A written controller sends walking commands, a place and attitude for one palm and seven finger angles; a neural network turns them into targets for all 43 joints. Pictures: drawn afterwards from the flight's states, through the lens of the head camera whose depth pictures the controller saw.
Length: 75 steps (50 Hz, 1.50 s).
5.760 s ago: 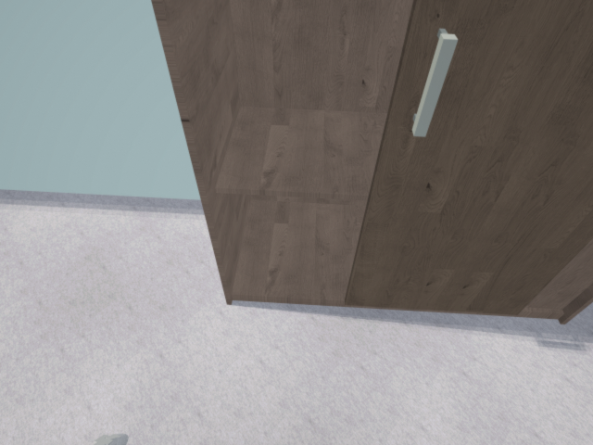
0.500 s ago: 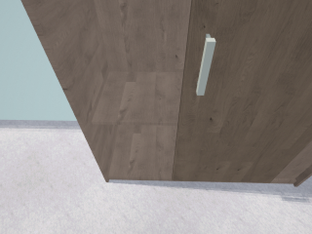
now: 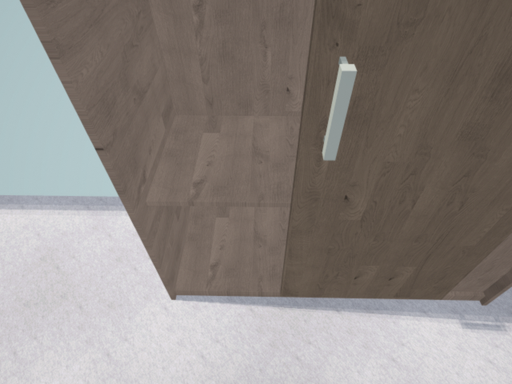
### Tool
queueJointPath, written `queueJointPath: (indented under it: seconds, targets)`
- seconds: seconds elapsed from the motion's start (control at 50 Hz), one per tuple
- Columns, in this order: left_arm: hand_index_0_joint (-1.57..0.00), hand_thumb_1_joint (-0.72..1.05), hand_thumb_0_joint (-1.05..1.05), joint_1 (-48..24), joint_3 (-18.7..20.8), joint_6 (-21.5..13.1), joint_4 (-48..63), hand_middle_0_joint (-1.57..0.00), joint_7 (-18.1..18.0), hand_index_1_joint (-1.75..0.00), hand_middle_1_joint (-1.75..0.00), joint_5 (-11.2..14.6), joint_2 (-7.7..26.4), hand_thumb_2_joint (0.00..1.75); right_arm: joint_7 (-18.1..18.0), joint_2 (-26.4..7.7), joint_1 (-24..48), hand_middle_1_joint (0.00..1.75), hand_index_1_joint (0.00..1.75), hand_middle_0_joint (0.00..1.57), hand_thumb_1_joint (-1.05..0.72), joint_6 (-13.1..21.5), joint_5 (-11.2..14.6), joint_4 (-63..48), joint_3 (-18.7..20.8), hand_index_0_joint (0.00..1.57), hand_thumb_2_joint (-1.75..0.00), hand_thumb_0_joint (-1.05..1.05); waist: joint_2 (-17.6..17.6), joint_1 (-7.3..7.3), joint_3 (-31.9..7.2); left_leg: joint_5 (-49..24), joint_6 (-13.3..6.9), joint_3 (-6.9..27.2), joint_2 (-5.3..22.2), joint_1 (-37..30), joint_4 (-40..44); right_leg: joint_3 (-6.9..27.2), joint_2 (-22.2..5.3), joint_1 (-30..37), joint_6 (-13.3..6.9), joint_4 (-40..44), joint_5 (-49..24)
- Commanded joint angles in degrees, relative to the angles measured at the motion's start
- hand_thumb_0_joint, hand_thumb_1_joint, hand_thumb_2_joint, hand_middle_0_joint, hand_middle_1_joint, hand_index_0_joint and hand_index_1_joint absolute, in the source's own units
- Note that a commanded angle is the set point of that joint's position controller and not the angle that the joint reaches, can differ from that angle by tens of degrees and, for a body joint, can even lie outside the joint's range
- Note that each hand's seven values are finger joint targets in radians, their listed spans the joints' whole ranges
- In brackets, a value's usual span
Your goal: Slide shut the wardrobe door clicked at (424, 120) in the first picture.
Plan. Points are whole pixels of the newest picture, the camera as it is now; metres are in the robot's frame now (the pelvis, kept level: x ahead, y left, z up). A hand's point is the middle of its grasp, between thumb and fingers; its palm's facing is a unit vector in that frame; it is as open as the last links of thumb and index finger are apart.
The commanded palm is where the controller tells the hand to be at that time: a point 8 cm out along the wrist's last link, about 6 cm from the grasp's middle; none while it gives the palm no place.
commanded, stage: look again from close up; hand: right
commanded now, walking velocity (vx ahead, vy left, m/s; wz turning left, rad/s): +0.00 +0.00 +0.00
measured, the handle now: (335, 111) +0.55 -0.12 +0.16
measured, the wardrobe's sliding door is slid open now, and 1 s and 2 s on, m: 0.43 0.43 0.43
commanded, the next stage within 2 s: none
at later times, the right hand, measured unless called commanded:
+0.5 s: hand out of the picture -0.02 -0.14 -0.18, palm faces +0.07 +0.99 -0.14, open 7.4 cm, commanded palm none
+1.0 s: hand out of the picture -0.03 -0.13 -0.18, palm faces +0.08 +0.99 -0.13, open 7.4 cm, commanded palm none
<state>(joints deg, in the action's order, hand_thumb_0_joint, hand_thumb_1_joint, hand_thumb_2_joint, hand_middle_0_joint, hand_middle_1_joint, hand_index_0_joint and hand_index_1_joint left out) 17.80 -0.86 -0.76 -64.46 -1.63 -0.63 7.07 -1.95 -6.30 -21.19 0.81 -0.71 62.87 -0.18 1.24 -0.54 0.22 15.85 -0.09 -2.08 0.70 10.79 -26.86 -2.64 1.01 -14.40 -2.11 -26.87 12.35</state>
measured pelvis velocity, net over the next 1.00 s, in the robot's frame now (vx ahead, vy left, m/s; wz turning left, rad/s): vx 0.01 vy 0.02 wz -0.01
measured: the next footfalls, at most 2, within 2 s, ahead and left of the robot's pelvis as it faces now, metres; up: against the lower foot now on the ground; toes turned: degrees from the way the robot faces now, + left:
none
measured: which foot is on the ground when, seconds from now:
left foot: down 0.00-1.00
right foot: down 0.00-1.00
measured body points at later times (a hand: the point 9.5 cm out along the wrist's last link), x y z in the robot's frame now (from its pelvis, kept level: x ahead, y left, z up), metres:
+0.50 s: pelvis +0.01 +0.01 +0.00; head +0.01 +0.00 +0.45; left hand +0.00 +0.22 -0.16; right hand -0.02 -0.19 -0.16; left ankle -0.02 +0.12 -0.74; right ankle +0.02 -0.09 -0.74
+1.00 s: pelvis +0.01 +0.02 +0.00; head +0.01 +0.01 +0.45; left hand +0.00 +0.22 -0.16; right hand -0.03 -0.18 -0.16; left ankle -0.02 +0.12 -0.74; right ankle +0.02 -0.09 -0.74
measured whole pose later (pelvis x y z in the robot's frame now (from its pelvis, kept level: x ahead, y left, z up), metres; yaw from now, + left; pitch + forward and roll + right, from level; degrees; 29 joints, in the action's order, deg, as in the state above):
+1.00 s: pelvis +0.01 +0.02 +0.00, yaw -1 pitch -1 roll +0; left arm 18.4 -1.3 -0.8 -65.5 -1.9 -0.6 6.7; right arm -2.0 -5.9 -22.0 1.1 -0.5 64.1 -0.2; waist 0.9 -0.8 0.0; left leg 16.5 -1.4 -2.9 -0.3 8.0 -25.1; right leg -1.7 0.2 -11.9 -0.7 -25.4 12.8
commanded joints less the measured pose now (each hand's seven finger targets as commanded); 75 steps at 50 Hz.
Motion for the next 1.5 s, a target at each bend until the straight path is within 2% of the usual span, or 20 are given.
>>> queueJointPath:
  seconds: [0.0,0.08,0.14,0.16,0.34,0.54,0.6,0.72,0.8,0.84,0.9,1.04,1.1,1.12,1.18,1.3,1.34,1.48]
  targets:
    - [-0.20,0.90,0.00,3.5,1.0,-1.0,1.7,-0.20,-0.4,-0.30,-0.30,0.1,4.8,0.90,-0.2,-4.0,-5.5,0.30,0.30,0.20,-0.90,0.5,-0.2,-0.4,0.5,0.20,-0.90,0.00,-1.4,0.02,4.0,-4.4,-1.9,4.4,4.6,2.6,5.4,6.9,-6.6,-0.1,-0.8,6.9,-2.2]
    - [-0.20,0.90,0.00,3.6,1.0,-1.2,1.7,-0.20,-0.5,-0.30,-0.30,0.1,4.9,0.90,-0.2,-4.1,-5.4,0.30,0.30,0.20,-0.90,0.5,-0.2,-0.2,0.5,0.20,-0.90,0.00,-0.8,0.02,3.2,-5.1,-1.9,4.5,4.6,2.0,5.4,6.7,-6.6,0.7,-0.8,6.6,-4.0]
    - [-0.20,0.90,0.00,3.5,0.9,-1.1,1.7,-0.20,-0.5,-0.30,-0.30,0.1,4.8,0.90,-0.3,-4.1,-5.4,0.30,0.30,0.20,-0.90,0.6,-0.2,-0.1,0.5,0.20,-0.90,0.00,-0.1,0.00,4.2,-5.2,-1.9,4.4,4.7,1.9,5.8,6.6,-6.5,0.3,-0.8,6.4,-4.5]
    - [-0.20,0.90,0.00,3.6,0.8,-1.1,1.7,-0.20,-0.5,-0.30,-0.30,0.1,4.9,0.90,-0.2,-4.0,-5.3,0.30,0.30,0.20,-0.90,0.5,-0.2,-0.1,0.5,0.20,-0.90,0.00,-1.0,0.05,4.3,-5.2,-1.9,4.4,4.7,2.1,5.7,6.7,-6.5,0.5,-0.8,6.7,-4.5]
    - [-0.20,0.90,0.00,3.8,0.6,-1.2,1.3,-0.20,-0.6,-0.30,-0.30,0.1,4.8,0.90,-0.3,-4.3,-5.5,0.30,0.30,0.20,-0.90,0.6,-0.2,0.1,0.6,0.20,-0.90,0.00,-0.6,-0.12,3.6,-6.5,-2.0,4.4,4.9,0.9,6.1,6.3,-6.5,1.3,-0.8,6.3,-6.7]
    - [-0.20,0.90,0.00,4.0,0.6,-1.0,1.0,-0.20,-0.6,-0.30,-0.30,0.2,4.4,0.90,-0.3,-4.2,-5.6,0.30,0.30,0.20,-0.90,0.6,-0.2,0.3,0.5,0.20,-0.90,0.00,0.0,-0.13,5.1,-5.7,-2.1,4.6,4.9,1.3,7.0,6.1,-6.1,1.0,-0.5,6.2,-5.9]
    - [-0.20,0.90,0.00,4.2,0.6,-1.0,1.0,-0.20,-0.7,-0.30,-0.30,0.1,4.4,0.90,-0.3,-4.2,-5.8,0.30,0.30,0.20,-0.90,0.7,-0.1,0.4,0.6,0.20,-0.90,0.00,-1.2,-0.03,4.3,-6.4,-2.1,4.5,4.9,1.2,6.9,6.0,-6.3,2.1,-0.5,6.0,-6.9]
    - [-0.20,0.90,0.00,4.2,0.5,-0.9,0.7,-0.20,-0.6,-0.30,-0.30,0.2,4.2,0.90,-0.3,-4.3,-6.1,0.30,0.30,0.20,-0.90,0.7,-0.1,0.5,0.5,0.20,-0.90,0.00,0.0,-0.25,5.4,-5.3,-2.2,4.6,4.9,1.2,7.6,5.9,-6.2,1.0,-0.4,6.0,-5.4]
    - [-0.20,0.90,0.00,4.2,0.5,-1.0,0.8,-0.20,-0.7,-0.30,-0.30,0.1,4.2,0.90,-0.2,-4.0,-6.3,0.30,0.30,0.20,-0.90,0.8,0.0,0.5,0.5,0.20,-0.90,0.00,-0.7,-0.12,4.4,-5.6,-2.3,4.9,4.9,1.3,7.6,6.0,-6.1,1.9,-0.3,6.0,-6.0]
    - [-0.20,0.90,0.00,4.1,0.6,-0.9,0.8,-0.20,-0.6,-0.30,-0.30,0.2,4.1,0.90,-0.3,-4.1,-6.3,0.30,0.30,0.20,-0.90,0.8,-0.1,0.5,0.5,0.20,-0.90,0.00,0.3,-0.15,4.7,-5.8,-2.3,4.9,5.0,0.9,7.8,5.8,-6.0,1.3,-0.2,5.7,-5.9]
    - [-0.20,0.90,0.00,4.3,0.5,-0.9,0.5,-0.20,-0.7,-0.30,-0.30,0.1,4.1,0.90,-0.3,-4.0,-6.4,0.30,0.30,0.20,-0.90,0.8,0.0,0.6,0.5,0.20,-0.90,0.00,-1.1,-0.10,4.6,-5.5,-2.3,4.9,4.8,1.2,7.7,5.9,-6.1,1.8,-0.2,5.8,-5.9]
    - [-0.20,0.90,0.00,4.3,0.5,-0.9,0.6,-0.20,-0.7,-0.30,-0.30,0.1,3.9,0.90,-0.3,-3.9,-6.8,0.30,0.30,0.20,-0.90,0.9,-0.1,0.8,0.5,0.20,-0.90,0.00,0.0,-0.25,4.8,-6.8,-2.3,4.7,5.0,0.9,7.8,5.9,-6.2,1.8,-0.2,5.6,-7.1]
    - [-0.20,0.90,0.00,4.6,0.5,-1.0,0.5,-0.20,-0.7,-0.30,-0.30,0.1,4.0,0.90,-0.3,-4.0,-6.6,0.30,0.30,0.20,-0.90,0.9,0.0,0.8,0.5,0.20,-0.90,0.00,-1.0,-0.23,4.7,-6.4,-2.3,4.6,4.9,0.7,7.7,5.9,-6.2,1.8,-0.1,5.8,-6.9]
    - [-0.20,0.90,0.00,4.4,0.5,-0.9,0.4,-0.20,-0.7,-0.30,-0.30,0.2,3.9,0.90,-0.3,-4.1,-6.8,0.30,0.30,0.20,-0.90,0.9,-0.1,0.9,0.5,0.20,-0.90,0.00,0.0,-0.32,4.9,-6.6,-2.2,4.5,4.9,0.5,7.9,5.8,-6.2,1.5,-0.1,5.6,-6.8]
    - [-0.20,0.90,0.00,4.3,0.4,-0.9,0.4,-0.20,-0.7,-0.30,-0.30,0.1,3.8,0.90,-0.3,-3.9,-6.8,0.30,0.30,0.20,-0.90,0.8,0.0,1.0,0.5,0.20,-0.90,0.00,0.0,-0.27,5.9,-5.3,-2.4,4.8,4.9,1.5,8.2,6.0,-6.0,1.4,-0.1,6.1,-5.8]
    - [-0.20,0.90,0.00,4.5,0.4,-0.9,0.4,-0.20,-0.7,-0.30,-0.30,0.1,3.8,0.90,-0.3,-4.0,-6.8,0.30,0.30,0.20,-0.90,0.9,0.0,0.9,0.5,0.20,-0.90,0.00,-1.1,-0.31,4.8,-6.6,-2.4,4.7,5.0,0.7,8.0,5.9,-6.1,1.9,0.0,5.7,-7.1]
    - [-0.20,0.90,0.00,4.4,0.4,-0.9,0.4,-0.20,-0.7,-0.30,-0.30,0.1,3.8,0.90,-0.3,-4.0,-7.1,0.30,0.30,0.20,-0.90,1.0,0.0,0.9,0.6,0.20,-0.90,0.00,0.2,-0.32,4.6,-7.4,-2.4,4.7,5.1,0.4,8.2,5.7,-6.1,1.8,0.0,5.4,-7.3]
    - [-0.20,0.90,0.00,4.4,0.5,-0.8,0.2,-0.20,-0.7,-0.30,-0.30,0.1,3.6,0.90,-0.3,-4.0,-6.8,0.30,0.30,0.20,-0.90,1.0,0.0,1.0,0.5,0.20,-0.90,0.00,-0.6,-0.25,5.4,-6.1,-2.4,4.9,5.0,0.9,8.5,5.9,-5.8,1.4,0.2,5.5,-6.6]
